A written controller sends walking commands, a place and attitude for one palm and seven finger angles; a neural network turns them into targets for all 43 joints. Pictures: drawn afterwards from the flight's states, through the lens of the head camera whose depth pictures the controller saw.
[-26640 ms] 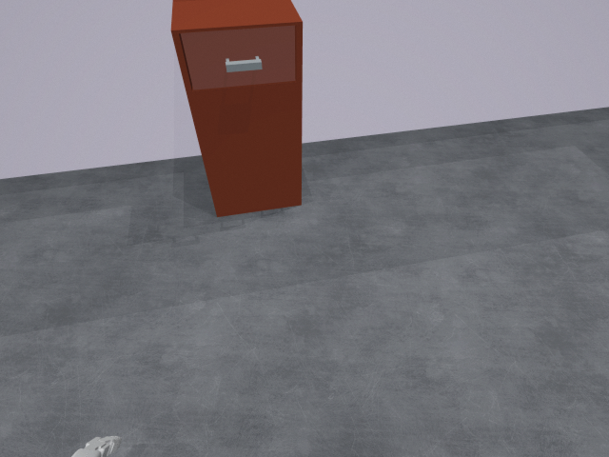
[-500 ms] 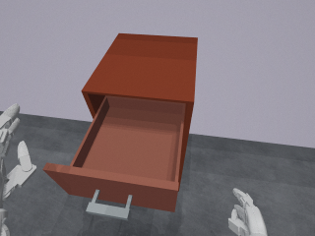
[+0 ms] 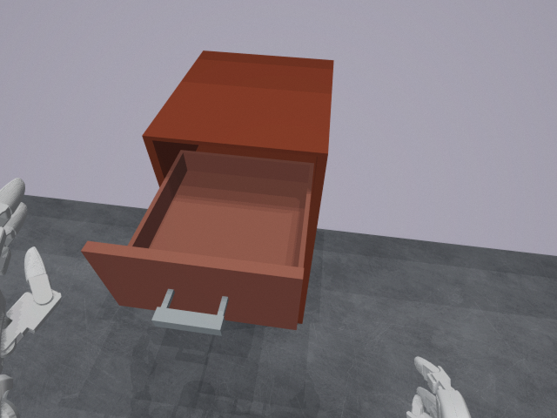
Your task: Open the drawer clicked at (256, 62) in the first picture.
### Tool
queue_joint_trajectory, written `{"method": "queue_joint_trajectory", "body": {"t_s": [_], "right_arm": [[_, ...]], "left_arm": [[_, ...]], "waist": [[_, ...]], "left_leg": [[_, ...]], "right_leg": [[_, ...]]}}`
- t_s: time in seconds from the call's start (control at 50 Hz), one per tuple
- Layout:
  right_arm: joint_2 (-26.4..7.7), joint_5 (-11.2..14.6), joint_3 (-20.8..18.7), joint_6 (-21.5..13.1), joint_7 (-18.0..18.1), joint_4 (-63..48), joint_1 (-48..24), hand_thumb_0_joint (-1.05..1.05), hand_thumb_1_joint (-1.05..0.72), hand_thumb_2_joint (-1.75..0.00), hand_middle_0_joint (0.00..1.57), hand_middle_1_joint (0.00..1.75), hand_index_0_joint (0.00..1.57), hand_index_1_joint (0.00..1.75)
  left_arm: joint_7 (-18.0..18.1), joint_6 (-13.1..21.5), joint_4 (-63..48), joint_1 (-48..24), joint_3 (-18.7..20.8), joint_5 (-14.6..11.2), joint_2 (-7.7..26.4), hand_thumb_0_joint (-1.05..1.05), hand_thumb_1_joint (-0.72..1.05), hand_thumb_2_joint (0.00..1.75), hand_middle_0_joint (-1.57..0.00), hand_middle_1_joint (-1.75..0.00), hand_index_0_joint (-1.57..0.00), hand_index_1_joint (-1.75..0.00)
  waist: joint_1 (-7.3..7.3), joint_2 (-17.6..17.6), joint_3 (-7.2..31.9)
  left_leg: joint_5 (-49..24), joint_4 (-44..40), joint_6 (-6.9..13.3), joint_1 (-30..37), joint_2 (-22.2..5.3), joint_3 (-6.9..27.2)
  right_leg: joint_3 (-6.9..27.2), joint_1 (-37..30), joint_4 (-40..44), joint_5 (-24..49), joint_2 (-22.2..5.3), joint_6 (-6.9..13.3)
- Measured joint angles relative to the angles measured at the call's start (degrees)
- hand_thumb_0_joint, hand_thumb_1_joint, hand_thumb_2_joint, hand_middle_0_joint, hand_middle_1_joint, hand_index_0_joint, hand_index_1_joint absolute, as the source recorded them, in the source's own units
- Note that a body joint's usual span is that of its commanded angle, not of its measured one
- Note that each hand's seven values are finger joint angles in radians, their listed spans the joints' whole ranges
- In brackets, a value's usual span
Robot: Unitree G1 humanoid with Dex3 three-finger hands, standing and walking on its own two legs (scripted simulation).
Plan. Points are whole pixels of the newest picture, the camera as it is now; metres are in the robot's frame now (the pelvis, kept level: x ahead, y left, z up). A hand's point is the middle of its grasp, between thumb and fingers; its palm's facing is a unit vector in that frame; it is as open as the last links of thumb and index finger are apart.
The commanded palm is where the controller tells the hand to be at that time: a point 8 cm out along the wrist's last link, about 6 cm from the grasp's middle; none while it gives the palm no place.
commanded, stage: step back with the hand held close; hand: left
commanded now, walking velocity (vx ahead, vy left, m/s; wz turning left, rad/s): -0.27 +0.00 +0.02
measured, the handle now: (193, 309) +0.29 +0.16 -0.05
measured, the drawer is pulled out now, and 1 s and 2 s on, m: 0.29 0.29 0.29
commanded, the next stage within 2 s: stop stepping back and stand still in 0.46 s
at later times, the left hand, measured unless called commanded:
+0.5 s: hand out of the picture +0.09 +0.22 +0.18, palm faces +0.36 -0.81 -0.46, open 7.4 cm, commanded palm +0.02 +0.27 +0.19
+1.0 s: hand out of the picture +0.00 +0.20 +0.18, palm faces +0.30 -0.84 -0.46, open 7.4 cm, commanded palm -0.06 +0.25 +0.19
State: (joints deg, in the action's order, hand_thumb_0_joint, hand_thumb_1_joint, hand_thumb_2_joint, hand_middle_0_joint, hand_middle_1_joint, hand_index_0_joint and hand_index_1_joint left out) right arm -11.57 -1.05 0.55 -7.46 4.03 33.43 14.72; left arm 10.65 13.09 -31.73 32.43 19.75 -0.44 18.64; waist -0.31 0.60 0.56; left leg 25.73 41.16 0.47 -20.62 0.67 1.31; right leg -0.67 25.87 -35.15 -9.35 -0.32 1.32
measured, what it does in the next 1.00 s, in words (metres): walks backwards: right foot, then left foot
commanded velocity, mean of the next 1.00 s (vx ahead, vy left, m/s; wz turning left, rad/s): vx -0.10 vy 0.02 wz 0.00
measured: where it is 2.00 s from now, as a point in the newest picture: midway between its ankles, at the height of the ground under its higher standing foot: outside the picture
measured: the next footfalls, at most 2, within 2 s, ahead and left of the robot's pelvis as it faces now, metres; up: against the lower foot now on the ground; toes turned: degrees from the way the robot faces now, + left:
right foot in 0.22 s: +0.04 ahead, -0.11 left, +0.00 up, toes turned +0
left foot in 0.50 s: -0.07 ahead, +0.14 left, +0.00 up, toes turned +6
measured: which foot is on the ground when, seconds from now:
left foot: down 0.00-0.26, up 0.28-0.48, down 0.50-0.72, up 0.74-0.94, down 0.96-1.00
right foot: down 0.00-0.08, up 0.10-0.20, down 0.22-0.52, up 0.54-0.68, down 0.70-1.00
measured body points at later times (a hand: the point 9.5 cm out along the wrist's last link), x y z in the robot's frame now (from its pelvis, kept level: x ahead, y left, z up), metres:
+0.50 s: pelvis -0.10 -0.01 +0.01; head -0.09 -0.01 +0.46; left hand +0.06 +0.26 +0.21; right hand +0.06 -0.26 -0.06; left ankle -0.11 +0.13 -0.72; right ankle +0.00 -0.11 -0.72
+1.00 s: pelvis -0.20 -0.02 +0.02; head -0.20 -0.01 +0.47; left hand -0.02 +0.24 +0.20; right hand -0.08 -0.29 -0.06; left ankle -0.20 +0.08 -0.72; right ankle -0.14 -0.11 -0.71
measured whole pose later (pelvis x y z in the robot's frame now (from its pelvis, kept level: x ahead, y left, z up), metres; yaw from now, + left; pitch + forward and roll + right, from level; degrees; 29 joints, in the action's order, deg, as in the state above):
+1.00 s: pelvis -0.20 -0.02 +0.02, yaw -1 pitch +1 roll +1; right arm -13.0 -1.0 -0.7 -8.2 4.3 35.9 16.5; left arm 8.8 12.1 -32.8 36.4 19.3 0.0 21.9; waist -2.8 2.5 1.1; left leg 14.0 26.0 2.3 -12.2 0.6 -4.7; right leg -2.5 21.7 -32.5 -16.0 1.2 1.4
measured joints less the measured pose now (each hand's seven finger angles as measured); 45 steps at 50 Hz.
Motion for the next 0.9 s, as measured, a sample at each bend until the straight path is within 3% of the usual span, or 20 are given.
{"method": "queue_joint_trajectory", "body": {"t_s": [0.06,0.12,0.18,0.22,0.26,0.3,0.36,0.42,0.46,0.5,0.54,0.62,0.66,0.7,0.72,0.76,0.82,0.86,0.9], "right_arm": [[-0.5,0.1,0.3,0.6,0.0,0.8,-0.2,0.01,-0.9,-0.9,0.21,0.3,0.21,0.3],[-0.9,-0.6,-0.1,-0.1,0.7,-0.1,0.3,0.01,-0.9,-0.9,0.21,0.3,0.21,0.3],[-0.1,-0.5,-1.0,-1.1,0.8,-0.3,1.0,0.01,-0.9,-0.9,0.21,0.3,0.21,0.3],[0.2,-0.6,-1.0,-1.8,0.9,0.2,1.2,0.01,-0.9,-0.9,0.21,0.3,0.21,0.3],[-0.3,-0.2,-0.9,-1.9,0.6,1.4,0.1,0.01,-0.9,-0.9,0.2,0.3,0.21,0.3],[-0.5,0.6,-1.4,-1.4,-0.1,2.8,-0.5,0.01,-0.9,-0.9,0.2,0.3,0.21,0.3],[-0.6,1.0,-1.3,-0.1,-0.8,3.9,-1.3,0.01,-0.9,-0.9,0.2,0.3,0.21,0.3],[0.1,0.9,-0.6,0.6,-0.4,3.1,-1.8,0.01,-0.9,-0.9,0.2,0.3,0.21,0.3],[-0.1,0.6,-0.2,0.4,-0.2,1.9,-1.9,0.01,-0.9,-0.9,0.2,0.3,0.21,0.3],[-1.2,0.3,-0.7,-0.1,-0.2,0.3,-2.0,0.01,-0.9,-0.9,0.2,0.3,0.21,0.3],[-0.8,0.4,-1.7,-0.4,-0.4,0.4,-3.2,0.01,-0.9,-0.9,0.2,0.3,0.21,0.3],[1.0,0.4,-2.0,-2.1,-1.1,0.9,-3.7,0.01,-0.9,-0.9,0.2,0.3,0.21,0.3],[1.6,0.9,-1.5,-2.7,-1.4,1.0,-3.4,0.01,-0.9,-0.9,0.2,0.3,0.21,0.3],[1.7,1.3,-0.5,-2.8,-1.6,0.6,-2.9,0.01,-0.9,-0.9,0.2,0.3,0.21,0.3],[1.5,1.5,-0.2,-2.6,-1.5,1.0,-3.2,0.01,-0.9,-0.9,0.2,0.3,0.21,0.3],[1.2,1.7,0.0,-1.7,-1.5,2.6,-3.4,0.01,-0.9,-0.9,0.21,0.3,0.21,0.3],[0.9,1.3,0.2,0.2,-1.4,4.7,-2.6,0.01,-0.9,-0.9,0.21,0.3,0.21,0.3],[0.8,1.0,0.3,0.9,-1.0,5.0,-1.4,0.01,-0.9,-0.9,0.21,0.3,0.21,0.3],[0.5,0.8,0.2,0.8,-0.5,4.6,-0.1,0.01,-0.9,-0.9,0.21,0.3,0.21,0.3]], "left_arm": [[-0.4,0.2,-0.4,-0.4,-0.2,0.0,0.5,0.01,0.88,0.9,-0.21,-0.3,-0.22,-0.3],[0.4,0.4,-0.6,0.9,0.6,0.8,1.3,0.01,0.88,0.9,-0.21,-0.3,-0.22,-0.3],[0.8,0.5,-0.2,2.9,2.0,0.4,2.8,0.01,0.88,0.9,-0.21,-0.3,-0.22,-0.3],[0.9,0.1,-0.2,4.0,2.5,-0.2,3.2,0.01,0.88,0.9,-0.21,-0.3,-0.22,-0.3],[0.4,0.0,0.2,3.4,2.0,-0.3,2.3,0.01,0.89,0.9,-0.21,-0.3,-0.22,-0.3],[-0.3,-0.5,0.4,1.9,0.6,-0.5,1.8,0.02,0.89,0.9,-0.21,-0.3,-0.22,-0.3],[-1.3,-0.3,0.6,1.2,-0.5,-0.6,1.2,0.02,0.88,0.9,-0.21,-0.3,-0.22,-0.3],[-1.7,0.4,0.5,2.1,0.3,-0.3,1.9,0.01,0.88,0.9,-0.21,-0.3,-0.22,-0.3],[-1.7,0.6,0.0,2.5,0.6,-0.1,2.4,0.01,0.88,0.9,-0.21,-0.3,-0.22,-0.3],[-1.9,0.9,-1.3,2.4,0.6,-0.1,3.0,0.01,0.88,0.9,-0.21,-0.3,-0.22,-0.3],[-2.1,1.4,-1.5,1.0,1.1,-0.1,4.4,0.01,0.88,0.9,-0.21,-0.3,-0.22,-0.3],[-1.6,0.9,-1.8,2.4,3.1,-1.0,4.4,0.01,0.88,0.9,-0.21,-0.3,-0.22,-0.3],[-1.5,0.5,-2.4,3.7,3.5,-1.5,3.7,0.02,0.88,0.9,-0.21,-0.3,-0.22,-0.3],[-1.5,0.1,-3.2,4.4,3.8,-1.5,3.7,0.02,0.89,0.9,-0.21,-0.3,-0.22,-0.3],[-1.6,0.2,-2.9,3.7,3.5,-1.2,3.2,0.02,0.89,0.9,-0.21,-0.3,-0.22,-0.3],[-2.0,-0.2,-1.6,1.2,1.9,-0.9,2.3,0.02,0.89,0.9,-0.21,-0.3,-0.22,-0.3],[-2.4,-0.6,0.6,0.0,0.5,-0.9,1.0,0.01,0.88,0.9,-0.21,-0.3,-0.22,-0.3],[-2.3,-1.0,1.4,1.1,0.2,-0.8,0.6,0.01,0.88,0.9,-0.21,-0.3,-0.22,-0.3],[-2.1,-1.4,1.4,2.6,-0.1,-0.2,0.9,0.01,0.88,0.9,-0.21,-0.3,-0.22,-0.3]], "waist": [[-0.55,1.3,-0.7],[-1.69,-0.3,-0.7],[-2.15,-1.2,0.1],[-1.59,-1.4,0.6],[-0.86,-2.8,-0.5],[-0.29,-2.2,-0.8],[-0.28,0.2,-1.0],[-0.54,2.8,-0.5],[-0.97,3.4,-0.2],[-1.6,1.8,-0.3],[-1.46,2.7,-1.9],[-1.02,2.0,-1.8],[-0.32,1.1,-1.7],[0.72,0.7,-1.6],[1.23,-0.1,-2.2],[1.22,-0.9,-2.9],[0.75,0.4,-1.7],[-0.23,1.5,-0.1],[-1.13,2.2,1.4]], "left_leg": [[-3.7,-3.7,0.3,1.3,0.2,-1.4],[-12.5,-6.3,-0.1,0.8,-1.6,-1.6],[-12.2,-5.4,-1.5,-0.9,-2.4,-1.0],[-11.8,-4.4,-2.1,-2.3,-2.9,-1.1],[-10.9,-3.0,-2.1,-3.5,-4.1,-0.7],[-3.7,3.2,-1.8,-5.9,-2.5,-0.1],[-0.9,13.7,-2.0,-7.1,-0.2,-1.7],[0.8,8.3,-1.5,-2.7,-0.1,-4.0],[-1.4,-1.9,-0.8,1.9,-0.5,-4.8],[-6.8,-12.6,0.3,6.0,-2.3,-4.8],[-13.2,-11.9,-0.6,4.3,-2.1,-4.9],[-12.4,-9.4,-2.2,2.0,-3.5,-4.9],[-12.6,-8.7,-2.6,1.5,-4.7,-5.1],[-12.0,-6.4,-3.0,0.1,-5.6,-5.8],[-10.1,-4.2,-2.7,-0.8,-6.4,-5.6],[-3.5,2.0,-1.6,-3.0,-5.2,-3.6],[-3.4,12.4,-1.2,-4.6,-1.3,-3.3],[-3.2,10.1,-0.6,-2.5,0.1,-4.7],[-2.3,1.4,0.5,1.9,0.6,-6.0]], "right_leg": [[0.3,-0.3,1.5,1.3,-0.9,-0.4],[0.6,1.1,-2.9,-7.6,0.8,-1.3],[0.8,-0.5,-7.9,-13.5,2.2,-1.8],[0.0,-4.4,-3.4,-11.6,2.1,-1.8],[-0.8,-4.6,-0.9,-4.6,3.2,0.0],[-0.7,-3.8,-0.4,-3.7,2.5,1.4],[0.2,-4.1,2.3,-1.8,0.4,1.5],[1.3,-3.9,5.6,1.2,-0.9,1.1],[1.3,-3.2,7.0,2.9,-1.1,0.8],[-0.2,-1.6,6.4,3.7,-0.2,0.4],[0.4,0.7,2.3,-0.1,-0.4,-0.9],[0.8,2.9,-13.8,-13.8,1.8,-2.3],[-0.7,-0.4,-12.1,-15.1,1.8,-2.6],[-1.7,-5.7,-3.6,-11.4,0.7,-2.5],[-2.2,-6.1,-2.0,-8.3,1.3,-0.8],[-2.9,-6.1,-1.5,-6.3,1.8,1.6],[-2.1,-6.8,2.2,-3.9,0.9,2.4],[-1.5,-7.2,5.3,-1.9,0.4,2.2],[-1.3,-7.3,8.1,0.0,0.3,2.0]]}}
